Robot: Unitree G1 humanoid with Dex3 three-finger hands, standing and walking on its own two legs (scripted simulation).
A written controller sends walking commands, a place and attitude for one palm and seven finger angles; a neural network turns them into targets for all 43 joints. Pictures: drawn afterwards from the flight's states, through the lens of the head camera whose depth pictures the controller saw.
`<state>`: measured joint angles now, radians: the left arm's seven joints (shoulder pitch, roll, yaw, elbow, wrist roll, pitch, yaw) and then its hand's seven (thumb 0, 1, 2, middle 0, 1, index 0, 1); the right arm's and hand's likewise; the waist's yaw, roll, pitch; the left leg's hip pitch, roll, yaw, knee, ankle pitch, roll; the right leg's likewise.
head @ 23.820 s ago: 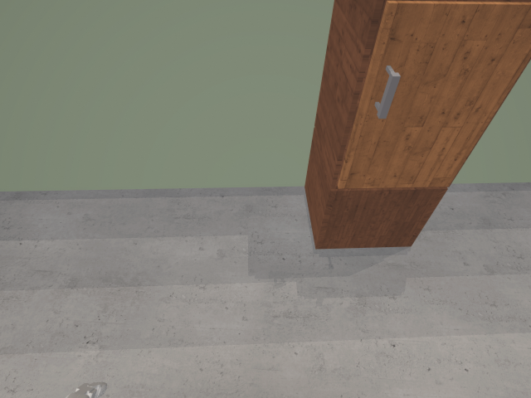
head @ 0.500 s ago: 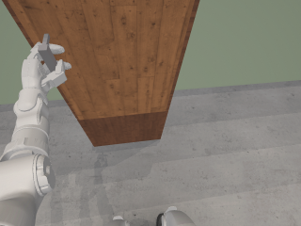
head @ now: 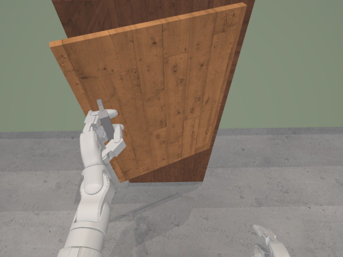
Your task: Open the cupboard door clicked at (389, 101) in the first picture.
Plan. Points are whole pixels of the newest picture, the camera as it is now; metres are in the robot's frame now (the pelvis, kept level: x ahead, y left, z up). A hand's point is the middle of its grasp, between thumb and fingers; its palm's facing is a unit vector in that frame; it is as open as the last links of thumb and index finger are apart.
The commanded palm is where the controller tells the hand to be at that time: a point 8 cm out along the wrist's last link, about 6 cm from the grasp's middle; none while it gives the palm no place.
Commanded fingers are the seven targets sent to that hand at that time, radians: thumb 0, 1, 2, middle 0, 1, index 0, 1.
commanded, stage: pull the door open along its arc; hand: left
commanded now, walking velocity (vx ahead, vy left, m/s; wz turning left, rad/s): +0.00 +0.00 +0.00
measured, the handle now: (107, 124) +0.40 +0.18 +0.07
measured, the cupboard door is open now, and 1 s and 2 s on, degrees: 22 42 41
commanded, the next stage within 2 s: open thumb and fingers to let go in 0.34 s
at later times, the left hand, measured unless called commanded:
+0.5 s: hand (155, 175) +0.27 +0.05 +0.08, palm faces +0.43 -0.90 -0.05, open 6.0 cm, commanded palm +0.22 +0.09 +0.07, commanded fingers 0.00 0.62 0.78 -0.38 -1.32 -0.38 -1.32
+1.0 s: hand (153, 176) +0.27 +0.06 +0.08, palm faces +0.45 -0.89 -0.02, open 13.1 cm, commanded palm +0.22 +0.10 +0.07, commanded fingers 0.00 -0.50 0.30 -0.24 -0.85 -0.24 -0.85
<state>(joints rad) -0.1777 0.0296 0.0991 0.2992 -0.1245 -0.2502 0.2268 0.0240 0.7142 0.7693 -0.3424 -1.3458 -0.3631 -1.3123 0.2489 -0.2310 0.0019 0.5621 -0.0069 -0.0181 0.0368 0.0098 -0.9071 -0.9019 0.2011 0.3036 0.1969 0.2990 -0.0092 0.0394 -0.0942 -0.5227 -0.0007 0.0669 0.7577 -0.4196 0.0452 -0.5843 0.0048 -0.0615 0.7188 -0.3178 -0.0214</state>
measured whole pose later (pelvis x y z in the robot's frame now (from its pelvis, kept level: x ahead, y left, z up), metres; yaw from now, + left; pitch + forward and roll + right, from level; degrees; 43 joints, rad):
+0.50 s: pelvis +0.00 -0.04 +0.00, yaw +4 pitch +4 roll +0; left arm 0.20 -0.07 -0.26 -0.09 0.07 -0.03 0.58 0.02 0.70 0.77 -0.32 -1.27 -0.34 -1.32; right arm 0.15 -0.19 0.03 0.55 -0.06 0.07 0.00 0.01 -0.90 -0.90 0.20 0.30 0.20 0.30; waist 0.00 0.05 -0.07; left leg -0.40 0.01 -0.01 0.76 -0.43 -0.01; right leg -0.46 0.01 -0.14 0.75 -0.37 -0.08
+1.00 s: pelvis -0.02 -0.05 +0.00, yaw +4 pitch +4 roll +1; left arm 0.12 -0.09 -0.18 0.03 0.05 -0.12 0.55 0.00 -0.34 0.37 -0.30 -1.16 -0.31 -1.17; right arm 0.18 -0.20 0.01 0.58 -0.06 0.03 -0.04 0.01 -0.91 -0.90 0.20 0.30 0.20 0.30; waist 0.01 0.05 -0.06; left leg -0.42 0.01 -0.01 0.73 -0.38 -0.02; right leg -0.48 0.01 -0.14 0.73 -0.33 -0.09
